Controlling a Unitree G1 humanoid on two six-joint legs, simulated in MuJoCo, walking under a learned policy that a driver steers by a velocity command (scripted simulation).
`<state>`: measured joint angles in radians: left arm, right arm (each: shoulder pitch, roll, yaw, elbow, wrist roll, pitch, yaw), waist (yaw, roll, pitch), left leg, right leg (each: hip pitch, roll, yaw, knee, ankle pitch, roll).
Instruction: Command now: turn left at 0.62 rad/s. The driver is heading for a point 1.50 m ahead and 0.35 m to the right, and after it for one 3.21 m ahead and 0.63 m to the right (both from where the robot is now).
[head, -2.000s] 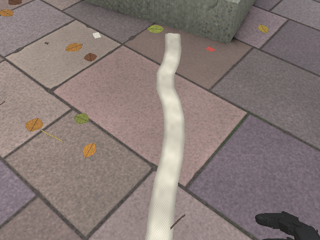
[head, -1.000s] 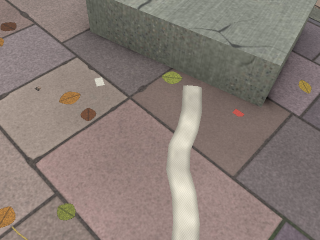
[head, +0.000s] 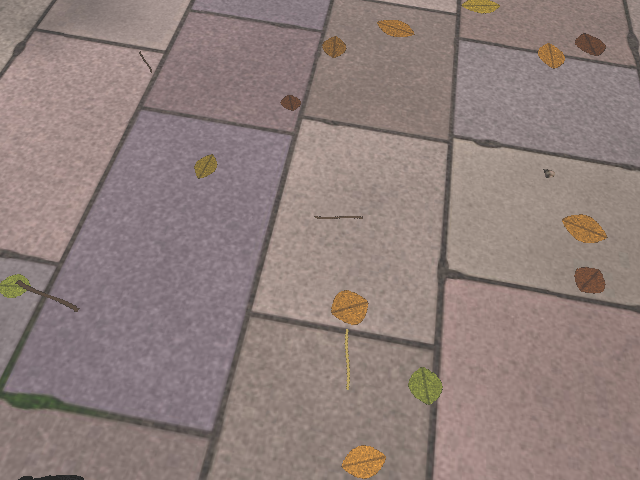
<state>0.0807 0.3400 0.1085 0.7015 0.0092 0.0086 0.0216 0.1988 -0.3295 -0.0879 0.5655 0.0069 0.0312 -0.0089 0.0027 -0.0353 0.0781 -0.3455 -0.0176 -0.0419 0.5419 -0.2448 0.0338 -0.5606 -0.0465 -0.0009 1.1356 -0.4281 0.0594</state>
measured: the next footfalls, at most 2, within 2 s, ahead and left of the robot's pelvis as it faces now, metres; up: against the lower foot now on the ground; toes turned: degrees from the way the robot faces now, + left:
right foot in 0.36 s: +0.07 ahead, -0.12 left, +0.00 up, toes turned +3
left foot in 0.72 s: +0.42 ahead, +0.08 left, +0.00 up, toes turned -16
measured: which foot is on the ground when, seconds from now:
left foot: down 0.00-0.36, up 0.38-0.70, down 0.72-1.00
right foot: up 0.00-0.34, down 0.36-0.74, up 0.76-1.00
